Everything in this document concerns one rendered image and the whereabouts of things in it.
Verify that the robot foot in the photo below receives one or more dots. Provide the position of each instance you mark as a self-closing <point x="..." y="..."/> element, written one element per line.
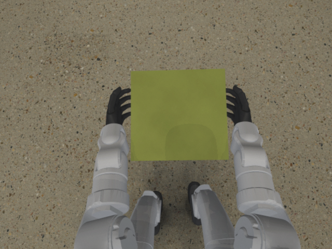
<point x="191" y="188"/>
<point x="159" y="195"/>

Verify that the robot left foot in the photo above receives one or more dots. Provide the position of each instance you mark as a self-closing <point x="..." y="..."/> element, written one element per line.
<point x="159" y="195"/>

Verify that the robot left forearm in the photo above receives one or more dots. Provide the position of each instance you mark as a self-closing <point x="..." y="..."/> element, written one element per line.
<point x="109" y="189"/>

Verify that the right robot upper arm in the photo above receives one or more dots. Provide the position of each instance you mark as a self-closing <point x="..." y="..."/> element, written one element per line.
<point x="254" y="231"/>

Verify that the robot right hand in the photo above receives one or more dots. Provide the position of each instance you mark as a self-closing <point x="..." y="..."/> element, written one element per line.
<point x="241" y="110"/>

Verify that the left robot upper arm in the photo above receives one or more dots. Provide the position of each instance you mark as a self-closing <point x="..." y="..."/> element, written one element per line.
<point x="112" y="232"/>

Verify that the robot left hand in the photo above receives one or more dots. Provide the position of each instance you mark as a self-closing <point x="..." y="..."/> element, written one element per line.
<point x="115" y="110"/>

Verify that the robot right foot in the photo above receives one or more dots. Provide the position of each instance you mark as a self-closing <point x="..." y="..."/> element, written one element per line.
<point x="191" y="188"/>

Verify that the carton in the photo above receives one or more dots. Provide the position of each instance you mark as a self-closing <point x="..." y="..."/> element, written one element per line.
<point x="179" y="115"/>

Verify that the robot right forearm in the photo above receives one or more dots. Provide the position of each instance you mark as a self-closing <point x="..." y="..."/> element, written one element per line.
<point x="256" y="192"/>

